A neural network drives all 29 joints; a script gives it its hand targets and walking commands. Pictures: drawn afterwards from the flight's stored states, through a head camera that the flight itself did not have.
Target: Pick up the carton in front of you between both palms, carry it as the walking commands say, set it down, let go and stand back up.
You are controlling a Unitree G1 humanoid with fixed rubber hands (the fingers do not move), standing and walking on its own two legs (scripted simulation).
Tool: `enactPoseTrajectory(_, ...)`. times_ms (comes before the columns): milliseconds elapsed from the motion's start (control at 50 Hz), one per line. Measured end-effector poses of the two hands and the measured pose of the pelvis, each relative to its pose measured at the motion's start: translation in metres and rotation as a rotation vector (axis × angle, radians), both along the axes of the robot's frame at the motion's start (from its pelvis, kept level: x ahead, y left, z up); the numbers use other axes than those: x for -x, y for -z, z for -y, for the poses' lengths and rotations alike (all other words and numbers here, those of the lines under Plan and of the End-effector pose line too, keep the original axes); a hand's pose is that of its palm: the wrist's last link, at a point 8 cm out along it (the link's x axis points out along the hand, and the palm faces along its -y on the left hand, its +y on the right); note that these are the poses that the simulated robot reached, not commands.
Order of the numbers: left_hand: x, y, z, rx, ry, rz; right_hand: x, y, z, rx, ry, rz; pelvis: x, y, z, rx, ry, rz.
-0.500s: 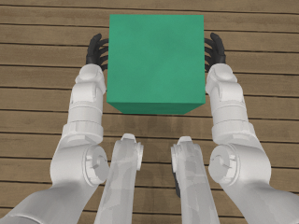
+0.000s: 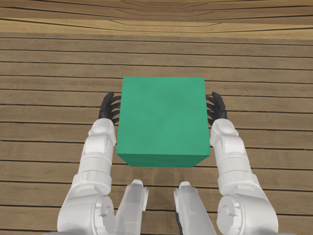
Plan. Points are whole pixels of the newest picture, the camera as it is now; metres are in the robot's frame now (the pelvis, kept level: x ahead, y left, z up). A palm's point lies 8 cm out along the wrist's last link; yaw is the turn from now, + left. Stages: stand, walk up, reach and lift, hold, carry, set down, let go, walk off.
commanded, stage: reach and lift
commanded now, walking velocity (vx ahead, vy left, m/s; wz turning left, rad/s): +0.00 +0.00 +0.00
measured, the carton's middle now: (161, 128) +0.40 +0.01 -0.11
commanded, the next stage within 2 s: hold in 1.68 s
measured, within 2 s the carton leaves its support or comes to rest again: neither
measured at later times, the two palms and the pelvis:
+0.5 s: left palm (88, 107) +0.35 +0.15 +0.11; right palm (249, 109) +0.36 -0.15 +0.11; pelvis +0.05 +0.00 +0.13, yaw +0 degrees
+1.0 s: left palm (74, 101) +0.34 +0.15 +0.17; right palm (270, 105) +0.34 -0.15 +0.17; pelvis +0.04 +0.00 +0.15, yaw +0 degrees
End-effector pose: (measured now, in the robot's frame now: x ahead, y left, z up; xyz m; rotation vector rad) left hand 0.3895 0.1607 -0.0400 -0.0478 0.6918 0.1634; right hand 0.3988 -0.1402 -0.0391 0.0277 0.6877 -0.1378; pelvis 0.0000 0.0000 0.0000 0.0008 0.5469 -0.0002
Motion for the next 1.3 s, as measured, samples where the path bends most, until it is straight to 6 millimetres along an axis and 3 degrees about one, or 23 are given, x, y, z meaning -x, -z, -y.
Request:
enactPoseTrajectory(420, 0.030, -0.130, 0.005, -0.006, 0.017, 0.008, 0.033, -0.129, 0.006, 0.003, 0.006, 0.008, -0.047, -0.112, 0.001, -0.002, 0.000, 0.284)
enactPoseTrajectory(700, 0.048, -0.205, 0.008, -0.026, 0.038, 0.032, 0.053, -0.205, 0.008, 0.025, -0.010, 0.033, -0.059, -0.149, 0.000, -0.001, -0.002, 0.535)
enactPoseTrajectory(1000, 0.054, -0.213, 0.007, -0.031, 0.051, 0.004, 0.060, -0.213, 0.009, 0.032, -0.016, 0.005, -0.040, -0.149, -0.002, -0.001, -0.001, 0.608)
enactPoseTrajectory(1300, 0.048, -0.222, 0.008, -0.039, 0.058, 0.013, 0.055, -0.221, 0.009, 0.039, -0.021, 0.013, -0.049, -0.153, -0.002, -0.001, 0.000, 0.615)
